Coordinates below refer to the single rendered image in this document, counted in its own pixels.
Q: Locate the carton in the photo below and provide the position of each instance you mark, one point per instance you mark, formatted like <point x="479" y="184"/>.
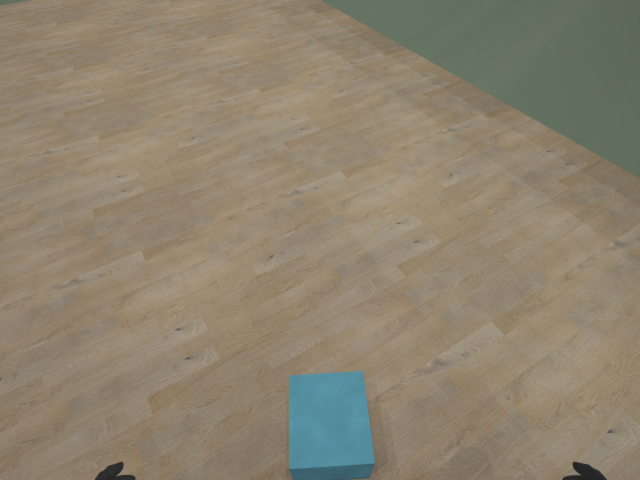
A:
<point x="329" y="427"/>

